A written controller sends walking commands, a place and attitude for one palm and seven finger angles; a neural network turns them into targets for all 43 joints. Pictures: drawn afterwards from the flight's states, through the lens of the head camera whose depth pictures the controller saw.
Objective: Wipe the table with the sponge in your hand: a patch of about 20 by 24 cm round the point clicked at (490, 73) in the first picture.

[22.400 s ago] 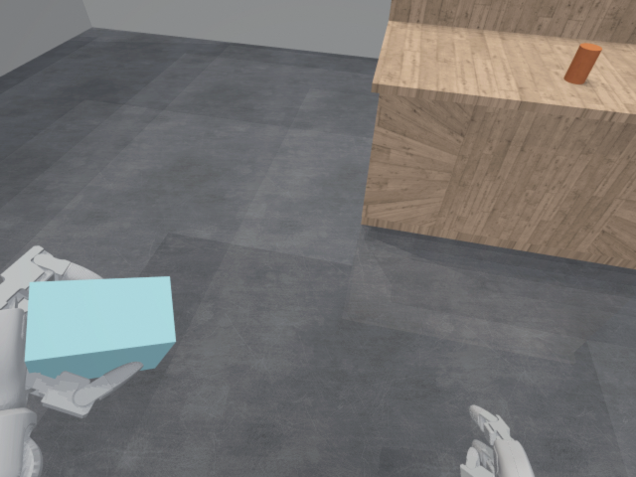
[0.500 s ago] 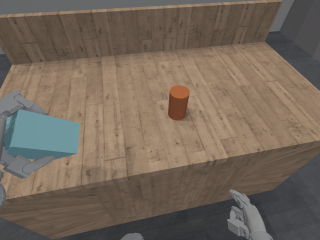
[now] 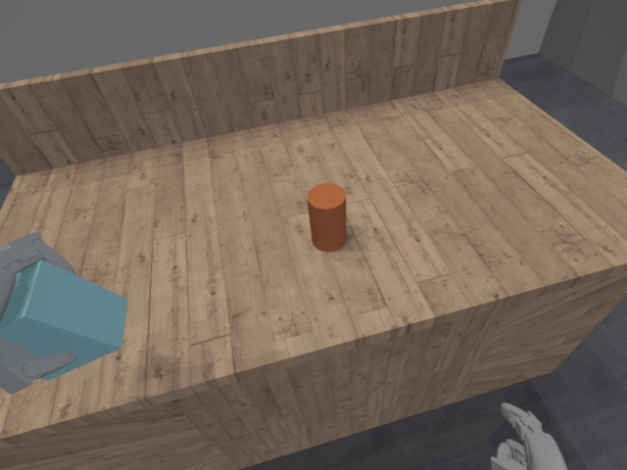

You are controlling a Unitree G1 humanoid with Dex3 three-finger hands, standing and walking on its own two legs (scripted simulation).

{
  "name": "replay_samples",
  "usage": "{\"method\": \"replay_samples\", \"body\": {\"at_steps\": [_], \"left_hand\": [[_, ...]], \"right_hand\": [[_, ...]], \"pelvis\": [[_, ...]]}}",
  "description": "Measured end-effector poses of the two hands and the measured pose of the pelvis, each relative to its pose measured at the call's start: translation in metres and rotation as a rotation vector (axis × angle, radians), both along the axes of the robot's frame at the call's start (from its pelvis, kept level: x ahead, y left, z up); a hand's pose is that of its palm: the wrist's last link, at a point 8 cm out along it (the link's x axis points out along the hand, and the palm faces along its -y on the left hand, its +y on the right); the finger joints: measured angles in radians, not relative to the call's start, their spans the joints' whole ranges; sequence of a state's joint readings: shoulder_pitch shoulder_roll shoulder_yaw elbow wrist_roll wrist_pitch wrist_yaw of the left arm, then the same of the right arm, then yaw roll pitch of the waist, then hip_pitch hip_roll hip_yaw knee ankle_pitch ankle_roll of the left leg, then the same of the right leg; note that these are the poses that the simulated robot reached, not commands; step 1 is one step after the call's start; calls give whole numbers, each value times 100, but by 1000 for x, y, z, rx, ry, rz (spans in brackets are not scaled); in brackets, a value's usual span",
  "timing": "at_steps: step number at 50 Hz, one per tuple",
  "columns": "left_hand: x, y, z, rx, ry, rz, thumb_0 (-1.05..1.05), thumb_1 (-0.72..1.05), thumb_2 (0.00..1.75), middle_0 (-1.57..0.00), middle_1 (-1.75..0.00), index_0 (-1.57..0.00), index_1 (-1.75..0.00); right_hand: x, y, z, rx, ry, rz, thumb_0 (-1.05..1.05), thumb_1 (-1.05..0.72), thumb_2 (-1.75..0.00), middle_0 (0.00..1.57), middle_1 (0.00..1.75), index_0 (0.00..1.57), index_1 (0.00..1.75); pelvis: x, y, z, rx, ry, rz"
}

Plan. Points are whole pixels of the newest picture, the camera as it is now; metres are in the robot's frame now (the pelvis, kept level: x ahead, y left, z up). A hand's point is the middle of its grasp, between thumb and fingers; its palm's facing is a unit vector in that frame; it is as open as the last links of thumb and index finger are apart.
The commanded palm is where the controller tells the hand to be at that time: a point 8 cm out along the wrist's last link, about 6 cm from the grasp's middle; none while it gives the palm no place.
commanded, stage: turn the palm down, sponge in hand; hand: left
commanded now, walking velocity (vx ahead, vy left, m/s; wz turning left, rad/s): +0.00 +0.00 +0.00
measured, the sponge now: (59, 329) +0.22 +0.31 +0.12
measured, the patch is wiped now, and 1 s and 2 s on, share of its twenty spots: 0.00 0.00 0.00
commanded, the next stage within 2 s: move the sponge above the wiping area in 1.20 s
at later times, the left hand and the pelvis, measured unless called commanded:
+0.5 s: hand (29, 339) +0.20 +0.34 +0.12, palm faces +0.08 -0.23 -0.97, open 10.4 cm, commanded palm +0.17 +0.33 +0.20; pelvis -0.02 +0.05 +0.01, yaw +0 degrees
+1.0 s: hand (68, 354) +0.20 +0.30 +0.10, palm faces -0.05 -0.10 -0.99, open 10.4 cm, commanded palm +0.17 +0.32 +0.21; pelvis -0.02 +0.04 +0.02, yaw +0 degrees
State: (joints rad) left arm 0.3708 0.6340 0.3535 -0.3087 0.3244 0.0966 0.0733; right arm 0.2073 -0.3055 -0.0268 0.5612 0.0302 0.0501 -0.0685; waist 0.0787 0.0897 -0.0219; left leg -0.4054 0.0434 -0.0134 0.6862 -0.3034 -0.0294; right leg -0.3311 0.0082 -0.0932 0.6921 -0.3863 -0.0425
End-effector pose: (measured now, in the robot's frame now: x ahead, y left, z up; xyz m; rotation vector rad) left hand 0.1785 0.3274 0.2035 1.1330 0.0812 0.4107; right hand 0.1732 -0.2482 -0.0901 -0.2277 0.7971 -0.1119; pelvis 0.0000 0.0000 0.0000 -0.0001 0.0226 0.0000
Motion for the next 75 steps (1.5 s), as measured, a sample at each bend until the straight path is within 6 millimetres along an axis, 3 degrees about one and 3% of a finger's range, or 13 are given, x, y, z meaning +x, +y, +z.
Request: {"method": "replay_samples", "body": {"at_steps": [5, 10, 16, 21, 28, 32, 37, 42, 49, 54, 60, 70, 75], "left_hand": [[-3, -16, -28, 1, 136, -96, 0, -55, 103, -69, -132, -73, -129], [-7, -49, -16, 103, 11, -298, 0, -54, 103, -70, -131, -73, -129], [0, -7, 13, 174, -119, -77, 0, -55, 103, -70, -131, -73, -129], [2, 31, -1, 150, 50, 110, 0, -55, 103, -70, -131, -73, -129], [0, -8, -42, 170, 260, -123, 0, -54, 103, -70, -131, -74, -129], [-2, -22, -23, 286, 148, -221, 0, -54, 103, -70, -131, -74, -129], [3, 13, 10, 328, 7, -4, 0, -54, 103, -70, -131, -74, -129], [2, 34, 6, 277, 85, 165, 0, -54, 103, -70, -131, -74, -129], [1, -21, -46, 256, 316, -59, 0, -54, 103, -70, -131, -74, -129], [3, -34, -19, 387, 200, -137, 0, -54, 103, -71, -131, -74, -129], [10, -4, 22, 348, 39, 109, 0, -54, 103, -71, -131, -74, -129], [18, -53, -45, 285, 359, -91, 0, -53, 102, -71, -131, -74, -129], [18, -57, -21, 384, 206, -152, 0, -53, 103, -71, -131, -74, -129]], "right_hand": [[10, 15, 10, -4, -69, 16, 2, -91, -89, 20, 30, 20, 30], [22, 41, 21, 4, -125, 63, 2, -90, -89, 20, 30, 20, 30], [29, 74, 22, 82, -113, 86, 2, -90, -89, 20, 30, 20, 30], [31, 91, 25, 112, -107, 108, 2, -90, -89, 20, 30, 20, 30], [39, 104, 34, 75, -142, 149, 2, -90, -89, 20, 30, 20, 30], [42, 112, 36, 68, -136, 176, 2, -90, -89, 20, 30, 20, 30], [44, 118, 32, 105, -95, 191, 2, -90, -89, 20, 30, 20, 30], [46, 116, 32, 130, -104, 190, 2, -90, -89, 20, 30, 20, 30], [55, 104, 35, 98, -145, 194, 2, -90, -89, 20, 30, 20, 30], [58, 96, 36, 83, -137, 204, 2, -90, -89, 20, 30, 20, 30], [59, 85, 34, 121, -122, 184, 2, -90, -89, 20, 30, 20, 30], [62, 58, 35, 86, -161, 145, 2, -90, -89, 20, 30, 20, 30], [58, 51, 32, 69, -131, 129, 2, -90, -89, 20, 30, 20, 30]], "pelvis": [[-2, 8, 1, -6, -4, 2], [-4, 18, 1, -22, -12, 4], [-10, 30, 4, -25, -27, -7], [-15, 38, 9, -19, -37, -7], [-17, 49, 11, -21, -56, -2], [-16, 50, 12, -26, -64, -8], [-18, 48, 15, -24, -67, -11], [-19, 45, 16, -16, -62, -3], [-17, 40, 17, -9, -65, 1], [-12, 30, 17, -13, -80, -7], [-9, 20, 19, -9, -78, -5], [-6, 14, 18, 4, -59, -12], [1, 10, 18, -1, -64, -29]]}}
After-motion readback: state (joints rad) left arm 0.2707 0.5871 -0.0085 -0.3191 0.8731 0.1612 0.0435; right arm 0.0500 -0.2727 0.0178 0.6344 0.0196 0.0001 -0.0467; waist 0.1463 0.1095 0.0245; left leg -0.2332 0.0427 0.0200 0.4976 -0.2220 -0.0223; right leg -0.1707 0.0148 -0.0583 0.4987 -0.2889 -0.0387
